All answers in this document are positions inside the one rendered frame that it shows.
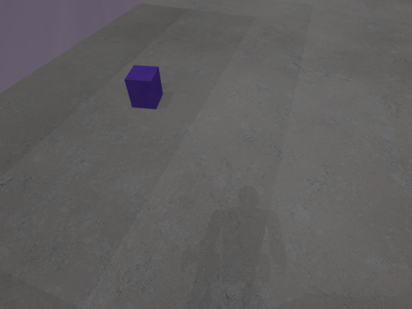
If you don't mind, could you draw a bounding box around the carton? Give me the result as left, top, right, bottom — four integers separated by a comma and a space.
124, 65, 163, 109

